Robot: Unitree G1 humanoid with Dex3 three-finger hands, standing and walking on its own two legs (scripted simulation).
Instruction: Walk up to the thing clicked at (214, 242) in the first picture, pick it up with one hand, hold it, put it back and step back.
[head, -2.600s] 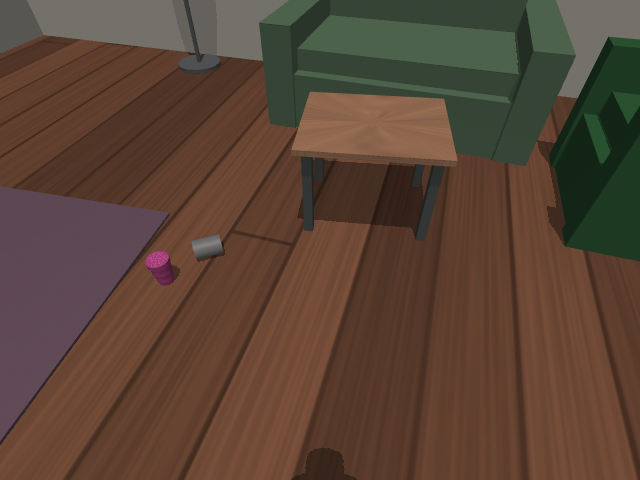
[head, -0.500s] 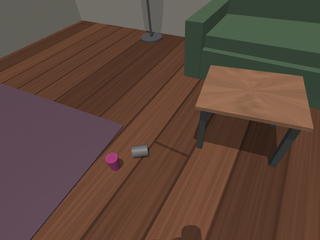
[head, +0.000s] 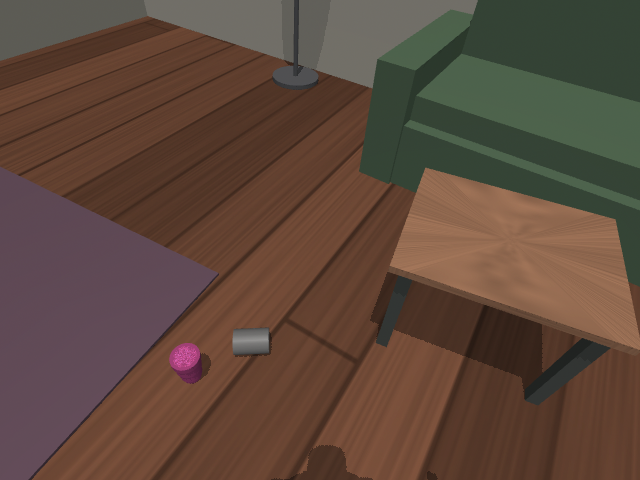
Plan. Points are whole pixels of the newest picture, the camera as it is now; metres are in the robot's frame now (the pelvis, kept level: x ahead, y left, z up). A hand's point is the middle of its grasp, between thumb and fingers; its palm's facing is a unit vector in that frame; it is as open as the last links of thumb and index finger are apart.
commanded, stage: walk up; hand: left
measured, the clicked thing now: (251, 341) +0.71 +0.22 -0.73
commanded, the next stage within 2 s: none
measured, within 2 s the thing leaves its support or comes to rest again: neither
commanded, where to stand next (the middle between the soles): +0.29 -0.02 m, yaw -2 degrees
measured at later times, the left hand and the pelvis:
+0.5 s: hand (163, 476) +0.18 +0.21 -0.10, palm faces -0.03 -0.89 -0.45, open 7.4 cm; pelvis +0.14 -0.07 +0.00, yaw -2 degrees
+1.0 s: hand (173, 427) +0.25 +0.23 -0.16, palm faces -0.05 -0.91 -0.41, open 7.4 cm; pelvis +0.19 -0.04 -0.02, yaw -1 degrees
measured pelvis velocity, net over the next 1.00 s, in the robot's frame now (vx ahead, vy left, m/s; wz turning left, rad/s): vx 0.19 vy -0.04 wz -0.01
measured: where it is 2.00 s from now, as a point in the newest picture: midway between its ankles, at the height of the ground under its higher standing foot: outside the picture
